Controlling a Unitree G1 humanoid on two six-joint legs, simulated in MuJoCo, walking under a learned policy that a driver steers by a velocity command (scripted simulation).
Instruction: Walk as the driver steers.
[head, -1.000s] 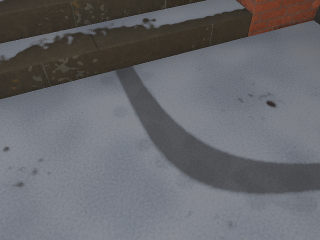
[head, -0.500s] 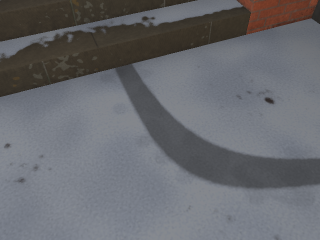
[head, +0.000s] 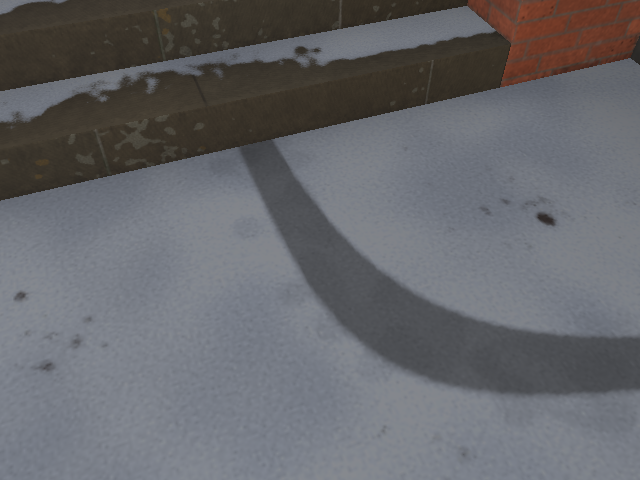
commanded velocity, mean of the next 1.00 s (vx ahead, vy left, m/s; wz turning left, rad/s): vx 0.44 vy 0.00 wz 0.00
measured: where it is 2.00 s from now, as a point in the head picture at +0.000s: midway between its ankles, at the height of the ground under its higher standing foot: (311, 284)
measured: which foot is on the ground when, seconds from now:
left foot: down 0.00-0.58, up 0.60-1.00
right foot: down 0.00-0.10, up 0.12-0.56, down 0.58-1.00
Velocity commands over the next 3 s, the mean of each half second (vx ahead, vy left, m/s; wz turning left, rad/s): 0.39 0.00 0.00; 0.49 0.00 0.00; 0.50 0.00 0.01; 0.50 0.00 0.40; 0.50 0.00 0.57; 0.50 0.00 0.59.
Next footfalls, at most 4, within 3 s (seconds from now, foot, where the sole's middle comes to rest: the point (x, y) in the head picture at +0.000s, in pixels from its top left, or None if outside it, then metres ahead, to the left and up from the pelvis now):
0.58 right None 0.42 -0.10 -0.77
1.10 left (263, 399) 0.72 0.15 -0.77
1.64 right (362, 291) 1.03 -0.08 -0.77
2.14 left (260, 242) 1.20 0.20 -0.77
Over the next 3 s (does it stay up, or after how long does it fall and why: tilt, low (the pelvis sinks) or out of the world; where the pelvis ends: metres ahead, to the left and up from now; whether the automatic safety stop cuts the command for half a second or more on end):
stays up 1.42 0.26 0.01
